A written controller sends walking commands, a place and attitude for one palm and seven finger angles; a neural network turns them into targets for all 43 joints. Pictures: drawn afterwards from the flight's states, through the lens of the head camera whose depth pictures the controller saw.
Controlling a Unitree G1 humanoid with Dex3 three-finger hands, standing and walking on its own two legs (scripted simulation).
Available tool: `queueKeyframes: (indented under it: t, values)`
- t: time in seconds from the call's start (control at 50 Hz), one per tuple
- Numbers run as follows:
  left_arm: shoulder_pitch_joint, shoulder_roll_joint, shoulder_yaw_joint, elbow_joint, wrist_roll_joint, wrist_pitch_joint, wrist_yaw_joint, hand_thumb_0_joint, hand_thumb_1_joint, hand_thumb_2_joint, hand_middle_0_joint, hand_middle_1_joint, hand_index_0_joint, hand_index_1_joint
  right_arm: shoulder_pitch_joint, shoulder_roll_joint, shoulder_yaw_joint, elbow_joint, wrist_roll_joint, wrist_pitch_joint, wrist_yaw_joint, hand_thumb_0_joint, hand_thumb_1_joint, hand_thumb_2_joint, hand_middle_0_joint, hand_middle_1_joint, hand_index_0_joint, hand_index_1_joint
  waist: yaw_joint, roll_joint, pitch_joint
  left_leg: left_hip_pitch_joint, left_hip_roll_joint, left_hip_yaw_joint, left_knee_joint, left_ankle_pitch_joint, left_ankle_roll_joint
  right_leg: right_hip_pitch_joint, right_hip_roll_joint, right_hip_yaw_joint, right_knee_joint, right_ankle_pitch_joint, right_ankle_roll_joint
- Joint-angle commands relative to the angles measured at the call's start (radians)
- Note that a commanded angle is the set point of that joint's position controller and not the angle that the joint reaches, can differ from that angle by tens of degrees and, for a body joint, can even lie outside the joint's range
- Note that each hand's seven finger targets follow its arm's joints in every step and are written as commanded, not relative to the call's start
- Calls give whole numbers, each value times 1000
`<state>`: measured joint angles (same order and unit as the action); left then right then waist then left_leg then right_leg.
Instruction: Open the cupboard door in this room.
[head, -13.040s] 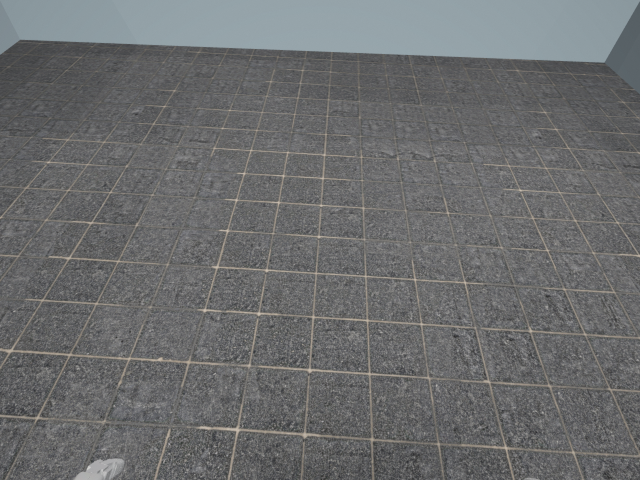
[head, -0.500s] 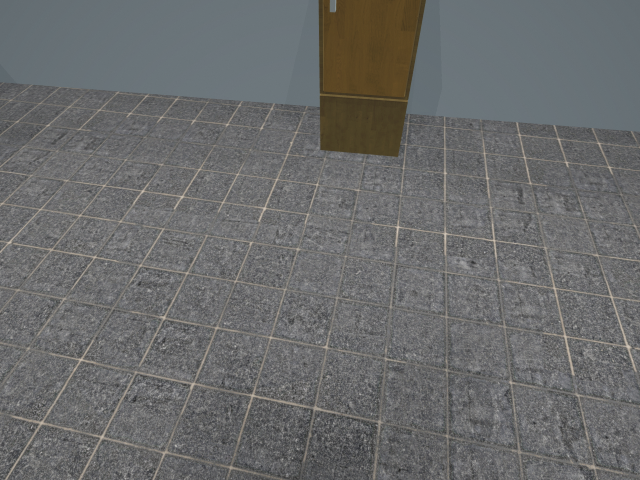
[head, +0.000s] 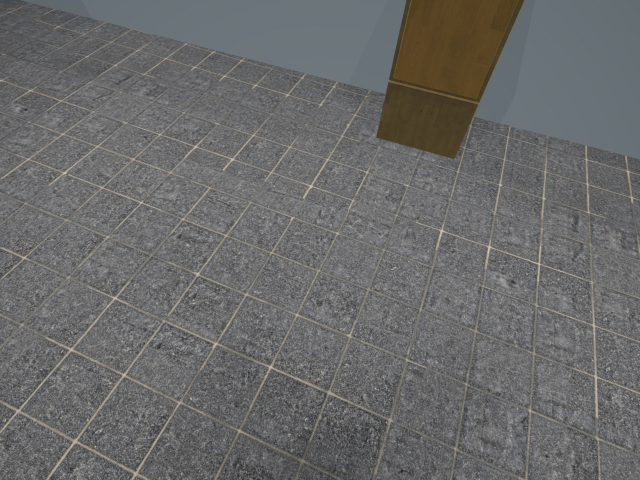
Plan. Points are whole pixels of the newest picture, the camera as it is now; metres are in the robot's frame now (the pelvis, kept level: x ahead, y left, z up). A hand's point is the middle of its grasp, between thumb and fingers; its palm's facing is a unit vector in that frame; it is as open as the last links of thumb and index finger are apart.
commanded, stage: stand and wait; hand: left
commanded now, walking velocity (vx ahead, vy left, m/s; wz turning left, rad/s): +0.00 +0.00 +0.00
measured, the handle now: out of the picture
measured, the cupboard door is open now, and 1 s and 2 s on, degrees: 0 0 0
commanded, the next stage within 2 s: turn or walk to find it in 0.08 s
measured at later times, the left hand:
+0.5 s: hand out of the picture +0.00 +0.19 -0.16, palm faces +0.17 -0.96 -0.22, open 7.4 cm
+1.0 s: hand out of the picture +0.01 +0.21 -0.15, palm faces +0.29 -0.91 -0.29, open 7.4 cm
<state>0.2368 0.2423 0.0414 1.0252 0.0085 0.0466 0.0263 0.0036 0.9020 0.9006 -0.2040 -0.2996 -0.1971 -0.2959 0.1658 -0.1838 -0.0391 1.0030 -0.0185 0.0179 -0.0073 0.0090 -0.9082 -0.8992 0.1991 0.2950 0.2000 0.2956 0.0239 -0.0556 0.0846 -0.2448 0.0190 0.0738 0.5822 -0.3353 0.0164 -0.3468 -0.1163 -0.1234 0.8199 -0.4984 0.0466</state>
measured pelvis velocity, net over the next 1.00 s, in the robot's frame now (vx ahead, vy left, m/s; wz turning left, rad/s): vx -0.03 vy -0.01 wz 0.29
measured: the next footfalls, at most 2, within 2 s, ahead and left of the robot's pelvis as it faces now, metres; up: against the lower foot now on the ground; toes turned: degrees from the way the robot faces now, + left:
right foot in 0.24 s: +0.03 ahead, -0.12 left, +0.00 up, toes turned -4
left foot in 0.56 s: +0.00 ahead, +0.14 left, +0.00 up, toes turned +15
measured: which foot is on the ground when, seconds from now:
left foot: down 0.00-0.26, up 0.28-0.54, down 0.56-1.00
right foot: up 0.00-0.22, down 0.24-0.56, up 0.58-0.96, down 0.98-1.00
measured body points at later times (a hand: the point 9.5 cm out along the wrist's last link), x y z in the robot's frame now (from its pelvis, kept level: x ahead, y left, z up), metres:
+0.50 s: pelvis -0.01 +0.00 +0.01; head +0.02 +0.01 +0.45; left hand -0.01 +0.24 -0.15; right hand +0.08 -0.24 -0.15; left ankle -0.05 +0.12 -0.69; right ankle -0.01 -0.12 -0.73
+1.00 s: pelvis -0.03 -0.01 +0.00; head -0.01 -0.03 +0.45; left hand -0.01 +0.26 -0.12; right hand +0.08 -0.22 -0.16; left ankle -0.03 +0.13 -0.73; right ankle +0.00 -0.11 -0.73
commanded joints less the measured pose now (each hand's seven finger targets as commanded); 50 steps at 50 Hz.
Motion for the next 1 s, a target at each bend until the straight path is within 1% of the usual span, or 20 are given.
queueKeyframes:
  t: [0.0, 0.1, 0.18, 0.22, 0.24, 0.26, 0.28, 0.32, 0.42, 0.5, 0.52, 0.54, 0.56, 0.6, 0.66, 0.84, 0.9, 0.94, 0.96, 0.98]
  values:
    - [-13, 33, 4, -37, 1, -21, -9, 0, 900, 900, -200, -300, -200, -300, 8, -162, -18, -19, -1, -26, -25, 0, -900, -900, 200, 300, 200, 300, -20, 239, -85, 127, 249, -203, -244, 626, 144, -81, 12, 94, 128, 18, 6]
    - [-12, 15, -9, -8, 0, -28, -6, 0, 900, 900, -200, -300, -200, -300, 43, -160, -26, 15, 1, -24, -24, 0, -900, -900, 200, 300, 200, 300, -38, 193, -86, 153, 227, -194, -234, 652, 132, 16, 37, 54, -107, 60, 10]
    - [86, 32, -3, 20, 4, -44, 2, 0, 900, 900, -200, -300, -200, -300, 8, -154, -32, 6, 10, -17, -16, 0, -900, -900, 200, 300, 200, 300, 6, 140, -98, 65, 173, -198, -146, 482, 73, 177, 30, 38, -392, 302, 8]
    - [89, 119, 14, 9, 15, -55, 9, 0, 900, 900, -200, -300, -200, -300, 15, -90, -23, -20, 18, -16, -6, 0, -900, -900, 200, 300, 200, 300, -4, -85, -97, -103, 32, -73, 2, 192, -13, 281, -173, 224, -447, 531, -72]
    - [96, 156, 31, -3, 15, -59, 9, 0, 900, 900, -200, -300, -200, -300, -13, -83, -26, -42, 13, 1, -5, 0, -900, -900, 200, 300, 200, 300, 19, -249, -68, -168, -25, -36, 144, -124, -41, 245, -276, 314, -507, 573, -168]
    - [104, 150, 34, -13, 15, -57, 9, 0, 900, 900, -200, -300, -200, -300, -57, -104, -33, -54, 8, 14, -6, 0, -900, -900, 200, 300, 200, 300, 43, -225, -36, -190, -6, -84, 303, -230, -34, 177, -312, 338, -532, 577, -223]
    - [75, 132, 32, -24, 16, -55, 11, 0, 900, 900, -200, -300, -200, -300, -57, -101, -38, -50, 8, 17, -3, 0, -900, -900, 200, 300, 200, 300, 24, -149, -7, -218, -1, -100, 411, -210, -33, 157, -296, 300, -522, 599, -237]
    - [26, 117, 30, -50, 19, -56, 11, 0, 900, 900, -200, -300, -200, -300, -24, -87, -37, -36, 10, 21, 5, 0, -900, -900, 200, 300, 200, 300, -5, -82, -25, -225, 6, -89, 475, -171, -44, 173, -246, 181, -474, 688, -209]
    - [33, 153, 46, -69, 26, -53, 9, 0, 900, 900, -200, -300, -200, -300, -45, -74, -31, -64, 12, 17, 16, 0, -900, -900, 200, 300, 200, 300, 16, -134, -76, -170, 10, -23, 281, -150, -61, 217, -236, 100, -427, 696, -187]
    - [12, 166, 56, -75, 14, -41, 5, 0, 900, 900, -200, -300, -200, -300, 28, -94, -30, -58, 8, 0, 16, 0, -900, -900, 200, 300, 200, 300, -24, -88, -126, 14, 7, 24, -68, 81, -55, 176, -206, 26, -292, 604, -107]
    - [18, 144, 52, -87, 5, -33, 1, 0, 900, 900, -200, -300, -200, -300, 62, -140, -40, -57, 5, -8, 18, 0, -900, -900, 200, 300, 200, 300, -44, 41, -151, 137, 59, -47, -169, 206, -34, 73, -166, -12, -181, 473, -56]
    - [18, 82, 43, -114, 0, -27, -5, 0, 900, 900, -200, -300, -200, -300, 97, -234, -61, -65, -3, -13, 16, 0, -900, -900, 200, 300, 200, 300, -57, 325, -154, 222, 277, -360, -230, 424, 59, -133, -33, -61, 17, 96, 16]
    - [-31, 59, 30, -150, 6, -23, -5, 0, 900, 900, -200, -300, -200, -300, 144, -282, -72, -61, -3, -5, 12, 0, -900, -900, 200, 300, 200, 300, -85, 351, -143, 159, 388, -444, -278, 485, 161, -163, 7, -2, 165, -150, 19]
    - [-120, 71, 37, -145, 6, -9, -3, 0, 900, 900, -200, -300, -200, -300, 105, -242, -63, -57, -7, -7, -7, 0, -900, -900, 200, 300, 200, 300, -79, 305, -81, 55, 319, -431, -306, 317, 161, -198, 0, 102, 296, -53, 10]
    - [-62, 66, 37, -108, 10, -16, -17, 0, 900, 900, -200, -300, -200, -300, 33, -196, -44, -83, -4, -18, -11, 0, -900, -900, 200, 300, 200, 300, -32, 204, -96, 67, 229, -306, -288, 355, 130, -178, 7, 104, 295, 79, 18]
    - [-90, 33, 14, -131, 2, -22, -7, 0, 900, 900, -200, -300, -200, -300, 87, -191, -53, -67, -8, -9, -8, 0, -900, -900, 200, 300, 200, 300, -59, 203, -139, 120, 222, -329, -248, 452, 156, -62, 59, 89, -9, 36, 16]
    - [-1, 29, 8, -93, -2, -34, -4, 0, 900, 900, -200, -300, -200, -300, 53, -182, -50, -62, -5, -8, -6, 0, -900, -900, 200, 300, 200, 300, -16, 191, -146, 43, 187, -309, -212, 405, 123, 102, 81, 64, -244, 163, 7]
    - [57, 74, 10, -65, 6, -51, 5, 0, 900, 900, -200, -300, -200, -300, 58, -128, -41, -51, 10, -11, 0, 0, -900, -900, 200, 300, 200, 300, 5, 72, -140, -92, 98, -237, -110, 218, 37, 289, 11, 131, -474, 320, -9]
    - [46, 135, 16, -67, 13, -61, 10, 0, 900, 900, -200, -300, -200, -300, 68, -68, -26, -61, 16, -11, 3, 0, -900, -900, 200, 300, 200, 300, -10, -113, -117, -195, 3, -133, -9, 24, -23, 301, -174, 337, -532, 309, -79]
    - [18, 176, 25, -87, 12, -59, 7, 0, 900, 900, -200, -300, -200, -300, 34, -79, -27, -76, 11, 2, 0, 0, -900, -900, 200, 300, 200, 300, 3, -195, -62, -189, -29, -114, 96, -158, -41, 157, -284, 433, -603, 243, -175]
